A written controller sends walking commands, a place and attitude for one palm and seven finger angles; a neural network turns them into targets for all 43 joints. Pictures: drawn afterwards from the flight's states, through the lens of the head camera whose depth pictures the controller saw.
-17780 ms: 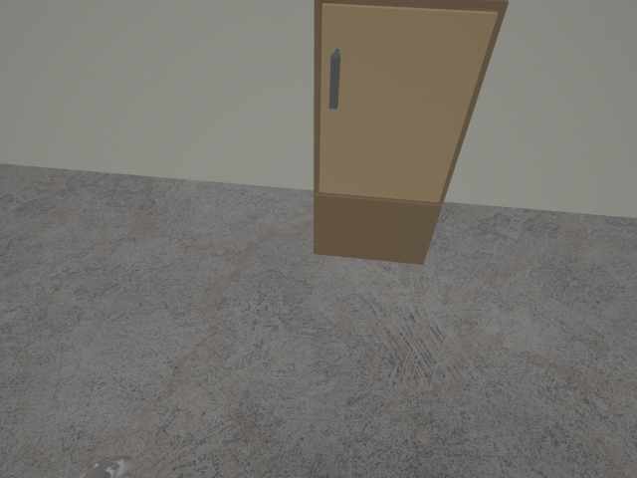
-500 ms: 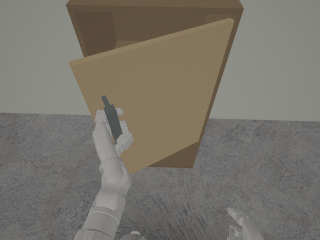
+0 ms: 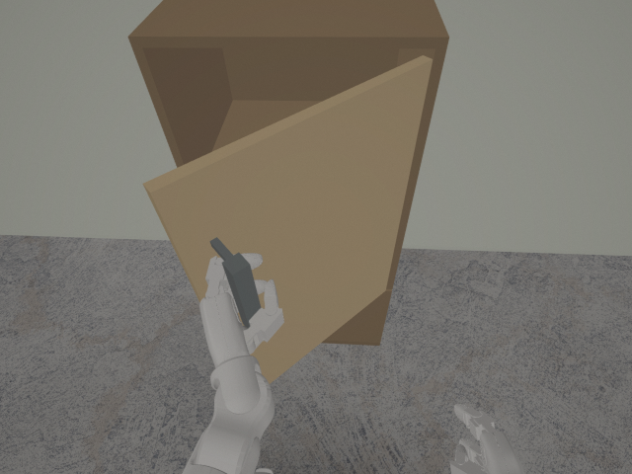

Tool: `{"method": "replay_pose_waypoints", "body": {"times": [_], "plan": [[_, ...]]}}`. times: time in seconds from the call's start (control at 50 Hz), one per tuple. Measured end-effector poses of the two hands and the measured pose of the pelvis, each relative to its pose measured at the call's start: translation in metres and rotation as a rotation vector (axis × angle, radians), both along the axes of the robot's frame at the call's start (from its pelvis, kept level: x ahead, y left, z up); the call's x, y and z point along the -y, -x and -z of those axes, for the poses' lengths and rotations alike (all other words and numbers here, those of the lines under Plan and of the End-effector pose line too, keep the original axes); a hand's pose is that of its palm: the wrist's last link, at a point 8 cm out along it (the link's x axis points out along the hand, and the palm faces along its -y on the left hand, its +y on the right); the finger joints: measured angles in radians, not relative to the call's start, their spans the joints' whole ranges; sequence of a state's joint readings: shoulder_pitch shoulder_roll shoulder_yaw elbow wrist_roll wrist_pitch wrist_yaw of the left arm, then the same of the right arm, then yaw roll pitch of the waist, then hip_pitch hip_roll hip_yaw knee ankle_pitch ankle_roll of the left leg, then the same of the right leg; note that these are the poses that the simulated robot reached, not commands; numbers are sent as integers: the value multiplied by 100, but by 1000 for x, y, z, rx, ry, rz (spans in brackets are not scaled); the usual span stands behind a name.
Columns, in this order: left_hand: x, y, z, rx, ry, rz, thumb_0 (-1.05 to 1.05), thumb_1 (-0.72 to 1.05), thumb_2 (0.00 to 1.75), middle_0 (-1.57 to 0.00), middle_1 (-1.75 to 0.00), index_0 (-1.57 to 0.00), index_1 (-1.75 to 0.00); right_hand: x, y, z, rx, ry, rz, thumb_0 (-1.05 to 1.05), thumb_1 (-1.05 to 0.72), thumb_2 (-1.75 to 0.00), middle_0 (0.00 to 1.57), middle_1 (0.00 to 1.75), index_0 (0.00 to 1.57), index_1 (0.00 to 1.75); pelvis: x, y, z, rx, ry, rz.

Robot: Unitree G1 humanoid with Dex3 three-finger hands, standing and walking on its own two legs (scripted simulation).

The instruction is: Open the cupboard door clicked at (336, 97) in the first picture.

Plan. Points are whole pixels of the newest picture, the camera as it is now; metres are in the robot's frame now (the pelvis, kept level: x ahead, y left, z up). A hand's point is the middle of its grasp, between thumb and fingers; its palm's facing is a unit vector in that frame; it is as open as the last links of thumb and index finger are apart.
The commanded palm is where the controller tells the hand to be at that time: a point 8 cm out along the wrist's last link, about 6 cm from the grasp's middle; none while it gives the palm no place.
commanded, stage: open thumb and fingers to let go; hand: left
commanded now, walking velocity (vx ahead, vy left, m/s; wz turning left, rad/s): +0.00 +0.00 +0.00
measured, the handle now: (237, 286) +0.34 +0.12 +0.06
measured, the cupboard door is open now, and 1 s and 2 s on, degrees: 44 49 45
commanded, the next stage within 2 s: slide the hand sideways off the handle in 0.64 s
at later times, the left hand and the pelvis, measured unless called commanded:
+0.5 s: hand (267, 308) +0.31 +0.08 +0.06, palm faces +0.32 -0.95 +0.00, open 14.1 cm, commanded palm +0.26 +0.12 +0.06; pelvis +0.02 +0.01 +0.00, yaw -1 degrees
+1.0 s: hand (268, 347) +0.26 +0.07 +0.06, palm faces -0.21 -0.98 +0.01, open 16.1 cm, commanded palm +0.25 +0.13 +0.06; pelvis +0.00 +0.03 -0.01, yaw -1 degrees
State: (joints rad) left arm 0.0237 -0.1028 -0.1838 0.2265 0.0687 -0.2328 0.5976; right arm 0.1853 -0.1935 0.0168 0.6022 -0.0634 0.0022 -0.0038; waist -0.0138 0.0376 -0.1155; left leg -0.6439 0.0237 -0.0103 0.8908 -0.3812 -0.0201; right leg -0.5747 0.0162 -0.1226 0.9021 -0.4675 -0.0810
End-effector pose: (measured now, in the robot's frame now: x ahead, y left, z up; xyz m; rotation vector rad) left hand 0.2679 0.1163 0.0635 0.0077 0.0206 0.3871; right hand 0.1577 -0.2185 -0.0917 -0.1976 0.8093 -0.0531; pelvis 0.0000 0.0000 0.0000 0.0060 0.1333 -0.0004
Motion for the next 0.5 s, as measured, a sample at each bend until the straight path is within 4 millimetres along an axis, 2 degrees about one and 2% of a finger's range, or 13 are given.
{"method": "replay_pose_waypoints", "body": {"times": [0.12, 0.34, 0.5], "plan": [[-3, -3, 0, -1, -2, -7, 1, 36, 66, -36, -130, -38, -130, 3, -4, 3, -14, -11, -3, 1, -90, -90, 20, 30, 20, 30, 2, -6, 0, -19, -8, -1], [-4, -2, 0, -3, 10, 27, 0, -26, 40, -31, -121, -34, -121, 1, -9, 2, -26, -8, 6, 1, -90, -90, 20, 30, 20, 30, -1, -17, -1, -26, -10, 4], [-5, -2, 0, -4, 8, 58, -1, -45, 32, -27, -98, -31, -98, -6, -16, -4, 0, -5, 11, 1, -90, -90, 20, 30, 20, 30, -8, -20, 0, -26, -2, 9]]}}
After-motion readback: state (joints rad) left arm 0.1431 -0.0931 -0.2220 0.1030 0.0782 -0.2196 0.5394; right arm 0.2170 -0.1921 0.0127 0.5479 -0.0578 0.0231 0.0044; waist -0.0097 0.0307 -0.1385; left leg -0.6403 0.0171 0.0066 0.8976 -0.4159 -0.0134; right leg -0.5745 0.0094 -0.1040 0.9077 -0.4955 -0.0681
